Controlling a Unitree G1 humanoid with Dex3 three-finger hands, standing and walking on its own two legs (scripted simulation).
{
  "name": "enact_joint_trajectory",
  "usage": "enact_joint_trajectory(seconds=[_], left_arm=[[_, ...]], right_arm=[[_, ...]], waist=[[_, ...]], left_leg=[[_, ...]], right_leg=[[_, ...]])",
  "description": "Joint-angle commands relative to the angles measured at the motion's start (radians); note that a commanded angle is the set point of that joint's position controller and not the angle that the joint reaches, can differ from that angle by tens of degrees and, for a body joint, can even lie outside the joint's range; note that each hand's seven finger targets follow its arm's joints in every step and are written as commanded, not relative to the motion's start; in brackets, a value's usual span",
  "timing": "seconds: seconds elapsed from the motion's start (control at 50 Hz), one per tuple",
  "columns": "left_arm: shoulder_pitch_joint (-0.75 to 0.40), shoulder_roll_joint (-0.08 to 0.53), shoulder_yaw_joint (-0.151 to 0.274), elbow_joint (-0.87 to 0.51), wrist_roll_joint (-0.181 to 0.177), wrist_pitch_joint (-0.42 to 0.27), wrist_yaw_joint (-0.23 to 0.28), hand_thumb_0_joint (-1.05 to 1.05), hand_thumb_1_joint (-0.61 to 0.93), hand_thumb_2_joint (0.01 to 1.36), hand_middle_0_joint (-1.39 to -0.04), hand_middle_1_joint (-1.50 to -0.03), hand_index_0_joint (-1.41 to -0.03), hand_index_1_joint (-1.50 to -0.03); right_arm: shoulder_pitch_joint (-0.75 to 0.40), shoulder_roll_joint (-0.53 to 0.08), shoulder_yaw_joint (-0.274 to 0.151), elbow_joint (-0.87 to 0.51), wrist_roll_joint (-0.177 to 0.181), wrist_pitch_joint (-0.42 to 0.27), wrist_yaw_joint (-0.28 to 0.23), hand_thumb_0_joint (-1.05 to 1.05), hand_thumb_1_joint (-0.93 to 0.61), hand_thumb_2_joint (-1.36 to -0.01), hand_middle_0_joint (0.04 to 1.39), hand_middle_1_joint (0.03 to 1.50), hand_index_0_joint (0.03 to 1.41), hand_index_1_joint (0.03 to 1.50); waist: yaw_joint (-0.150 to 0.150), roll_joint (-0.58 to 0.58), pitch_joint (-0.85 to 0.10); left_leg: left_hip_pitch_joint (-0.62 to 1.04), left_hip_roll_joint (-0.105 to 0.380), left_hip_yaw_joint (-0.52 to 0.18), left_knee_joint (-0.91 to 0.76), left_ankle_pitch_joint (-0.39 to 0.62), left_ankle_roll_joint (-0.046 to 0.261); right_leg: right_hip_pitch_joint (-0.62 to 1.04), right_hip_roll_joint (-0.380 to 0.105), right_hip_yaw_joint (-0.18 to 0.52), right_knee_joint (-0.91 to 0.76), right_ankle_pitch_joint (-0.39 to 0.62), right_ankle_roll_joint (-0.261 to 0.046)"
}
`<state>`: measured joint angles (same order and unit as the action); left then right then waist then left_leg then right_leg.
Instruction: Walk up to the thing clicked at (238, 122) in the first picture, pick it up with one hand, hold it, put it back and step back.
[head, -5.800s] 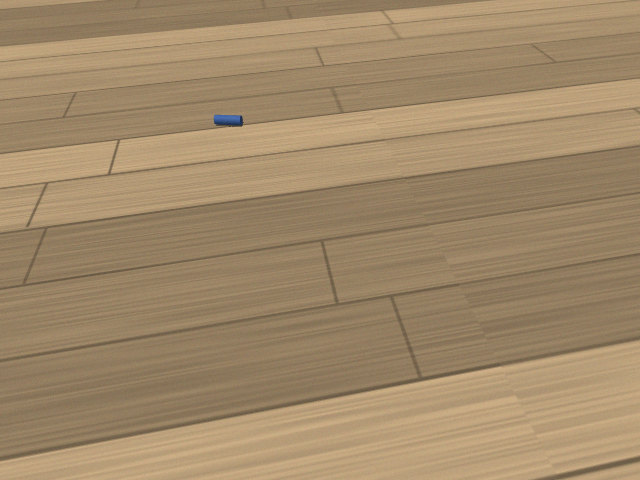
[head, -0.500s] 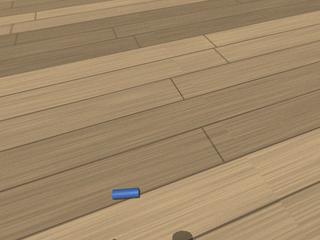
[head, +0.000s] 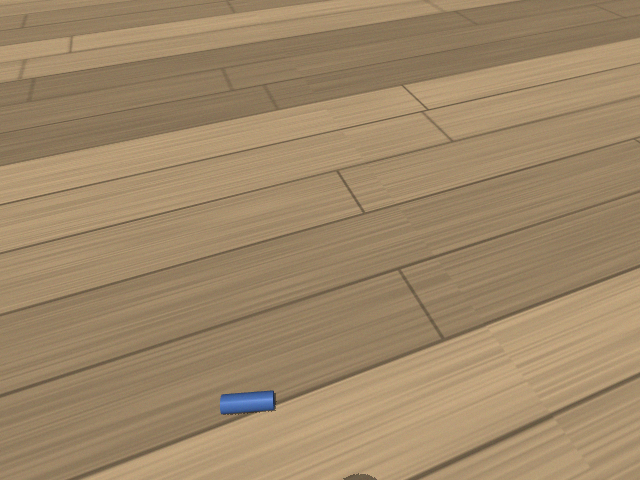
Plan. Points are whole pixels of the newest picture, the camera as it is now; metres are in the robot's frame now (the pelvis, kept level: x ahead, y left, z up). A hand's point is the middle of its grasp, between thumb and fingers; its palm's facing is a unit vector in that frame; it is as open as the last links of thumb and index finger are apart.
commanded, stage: walk up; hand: left
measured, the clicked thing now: (247, 402) +0.49 +0.24 -0.75
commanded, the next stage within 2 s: stand in 0.54 s
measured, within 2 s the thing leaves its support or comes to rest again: neither
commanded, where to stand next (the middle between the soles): +0.04 -0.02 m, yaw +2 degrees
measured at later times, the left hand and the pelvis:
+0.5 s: hand out of the picture +0.08 +0.26 -0.15, palm faces +0.01 -0.95 -0.31, open 7.4 cm; pelvis +0.01 +0.01 +0.00, yaw +0 degrees
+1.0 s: hand out of the picture +0.10 +0.27 -0.15, palm faces +0.00 -0.94 -0.35, open 7.4 cm; pelvis +0.01 +0.01 +0.01, yaw +1 degrees
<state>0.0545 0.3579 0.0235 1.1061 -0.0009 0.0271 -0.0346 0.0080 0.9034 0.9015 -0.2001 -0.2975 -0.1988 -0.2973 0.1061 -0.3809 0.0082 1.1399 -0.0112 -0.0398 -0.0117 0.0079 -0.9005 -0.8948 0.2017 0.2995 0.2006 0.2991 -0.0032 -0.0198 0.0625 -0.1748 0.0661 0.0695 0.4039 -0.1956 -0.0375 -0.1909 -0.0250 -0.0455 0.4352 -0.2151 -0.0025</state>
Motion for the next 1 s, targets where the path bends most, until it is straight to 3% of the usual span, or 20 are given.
enact_joint_trajectory(seconds=[0.0,0.12,0.22,0.42,0.5,0.52,0.7,0.8,0.98], left_arm=[[-0.055,0.209,0.043,-0.059,0.003,-0.021,0.012,0.0,0.9,0.9,-0.2,-0.3,-0.2,-0.3],[-0.037,0.202,0.042,-0.05,0.006,-0.022,0.011,0.0,0.9,0.9,-0.2,-0.3,-0.2,-0.3],[-0.032,0.204,0.044,-0.038,0.005,-0.02,0.012,0.0,0.9,0.9,-0.2,-0.3,-0.2,-0.3],[-0.016,0.2,0.042,-0.038,0.011,-0.023,0.014,0.0,0.9,0.9,-0.2,-0.3,-0.2,-0.3],[-0.015,0.202,0.046,-0.037,0.01,-0.022,0.015,0.0,0.9,0.9,-0.2,-0.3,-0.2,-0.3],[-0.019,0.188,0.033,-0.031,0.006,-0.039,0.021,0.0,0.9,0.9,-0.2,-0.3,-0.2,-0.3],[-0.022,0.203,0.028,-0.011,0.007,-0.06,0.037,0.0,0.9,0.9,-0.2,-0.3,-0.2,-0.3],[-0.035,0.204,0.027,-0.007,0.005,-0.057,0.04,0.0,0.9,0.9,-0.2,-0.3,-0.2,-0.3],[-0.025,0.202,0.024,-0.006,0.006,-0.06,0.04,0.0,0.9,0.9,-0.2,-0.3,-0.2,-0.3]], right_arm=[[-0.044,-0.219,-0.041,-0.054,0.004,-0.02,-0.014,0.0,-0.9,-0.9,0.2,0.3,0.2,0.3],[-0.049,-0.218,-0.045,-0.05,0.003,-0.021,-0.015,0.0,-0.9,-0.9,0.2,0.3,0.2,0.3],[-0.056,-0.212,-0.045,-0.051,0.003,-0.018,-0.014,0.0,-0.9,-0.9,0.2,0.3,0.2,0.3],[-0.064,-0.208,-0.05,-0.05,0.0,-0.017,-0.013,0.0,-0.9,-0.9,0.2,0.3,0.2,0.3],[-0.057,-0.207,-0.052,-0.047,0.0,-0.016,-0.014,0.0,-0.9,-0.9,0.2,0.3,0.2,0.3],[-0.108,-0.188,-0.045,-0.052,-0.003,-0.006,-0.004,0.0,-0.9,-0.9,0.2,0.3,0.2,0.3],[-0.082,-0.186,-0.044,-0.042,0.0,0.005,0.007,0.0,-0.9,-0.9,0.2,0.3,0.2,0.3],[-0.078,-0.182,-0.044,-0.038,-0.002,0.008,0.008,0.0,-0.9,-0.9,0.2,0.3,0.2,0.3],[-0.074,-0.177,-0.043,-0.037,0.0,0.004,0.009,0.0,-0.9,-0.9,0.2,0.3,0.2,0.3]], waist=[[0.004,0.018,-0.106],[0.003,0.012,-0.131],[0.004,0.015,-0.091],[0.003,0.013,-0.111],[0.0,0.022,-0.103],[0.01,0.076,-0.112],[-0.002,0.014,-0.128],[-0.004,0.012,-0.1],[0.001,0.019,-0.113]], left_leg=[[0.022,0.082,-0.08,-0.075,0.091,0.057],[0.055,0.09,-0.079,-0.084,0.127,0.057],[0.034,0.092,-0.087,-0.111,0.1,0.053],[0.057,0.093,-0.079,-0.114,0.108,0.057],[0.052,0.093,-0.084,-0.126,0.105,0.053],[0.072,0.094,-0.091,-0.122,0.133,0.04],[0.103,0.097,-0.095,-0.124,0.174,0.042],[0.08,0.094,-0.1,-0.145,0.117,0.039],[0.098,0.097,-0.102,-0.146,0.175,0.038]], right_leg=[[0.032,-0.104,0.116,-0.11,0.093,-0.031],[0.05,-0.105,0.111,-0.111,0.147,-0.029],[0.046,-0.099,0.105,-0.122,0.122,-0.02],[0.06,-0.104,0.11,-0.133,0.153,-0.018],[0.064,-0.101,0.104,-0.128,0.14,-0.018],[0.065,-0.116,0.115,-0.153,0.15,-0.014],[0.094,-0.126,0.106,-0.169,0.216,-0.007],[0.084,-0.124,0.103,-0.176,0.157,-0.006],[0.099,-0.128,0.098,-0.173,0.203,-0.003]])
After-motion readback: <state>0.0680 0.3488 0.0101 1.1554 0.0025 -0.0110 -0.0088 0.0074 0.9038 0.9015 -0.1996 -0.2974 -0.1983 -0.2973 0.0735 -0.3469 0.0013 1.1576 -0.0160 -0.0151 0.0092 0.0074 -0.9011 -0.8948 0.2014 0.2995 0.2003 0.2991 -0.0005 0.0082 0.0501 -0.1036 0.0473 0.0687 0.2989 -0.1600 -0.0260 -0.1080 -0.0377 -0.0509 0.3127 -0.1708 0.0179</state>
